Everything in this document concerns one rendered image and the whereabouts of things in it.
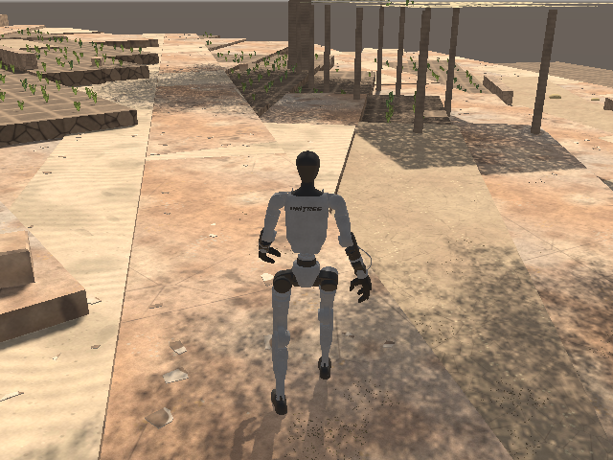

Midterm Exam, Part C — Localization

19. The robot right forearm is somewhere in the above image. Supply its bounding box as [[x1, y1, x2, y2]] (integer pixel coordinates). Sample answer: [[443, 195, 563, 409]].
[[345, 232, 368, 279]]

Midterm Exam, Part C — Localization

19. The robot left forearm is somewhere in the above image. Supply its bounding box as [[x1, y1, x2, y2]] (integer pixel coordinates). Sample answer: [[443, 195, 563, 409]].
[[259, 227, 272, 253]]

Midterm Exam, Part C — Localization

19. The robot left hand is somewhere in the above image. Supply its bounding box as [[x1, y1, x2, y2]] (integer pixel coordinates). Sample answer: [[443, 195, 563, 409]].
[[259, 247, 281, 264]]

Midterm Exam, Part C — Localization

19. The robot left thigh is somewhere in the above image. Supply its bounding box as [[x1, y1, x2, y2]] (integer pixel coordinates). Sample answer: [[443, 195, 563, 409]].
[[272, 268, 293, 348]]

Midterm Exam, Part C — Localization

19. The robot right hand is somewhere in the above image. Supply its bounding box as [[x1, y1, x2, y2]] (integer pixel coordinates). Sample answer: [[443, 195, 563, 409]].
[[350, 275, 372, 303]]

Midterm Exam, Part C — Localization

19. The humanoid robot head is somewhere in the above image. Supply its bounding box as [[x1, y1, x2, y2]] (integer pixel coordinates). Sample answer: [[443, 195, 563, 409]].
[[291, 150, 324, 196]]

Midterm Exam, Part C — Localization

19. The robot right upper arm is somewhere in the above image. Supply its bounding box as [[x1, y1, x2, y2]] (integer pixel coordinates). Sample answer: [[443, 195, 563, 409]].
[[327, 193, 353, 247]]

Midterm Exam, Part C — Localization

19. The robot left upper arm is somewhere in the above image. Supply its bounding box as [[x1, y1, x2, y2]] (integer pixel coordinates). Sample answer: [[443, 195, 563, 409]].
[[261, 192, 288, 242]]

